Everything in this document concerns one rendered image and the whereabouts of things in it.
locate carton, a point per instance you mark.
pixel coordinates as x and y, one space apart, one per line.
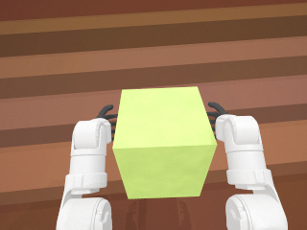
163 142

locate robot left upper arm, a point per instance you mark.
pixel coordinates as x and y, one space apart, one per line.
87 213

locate robot right upper arm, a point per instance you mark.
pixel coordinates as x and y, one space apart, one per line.
254 212

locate right robot forearm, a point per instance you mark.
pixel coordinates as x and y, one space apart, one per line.
245 157

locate left robot hand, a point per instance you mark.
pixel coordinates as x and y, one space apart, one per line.
102 115

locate right robot hand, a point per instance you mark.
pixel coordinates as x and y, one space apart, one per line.
215 114

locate left robot forearm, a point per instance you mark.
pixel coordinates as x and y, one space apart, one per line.
87 172

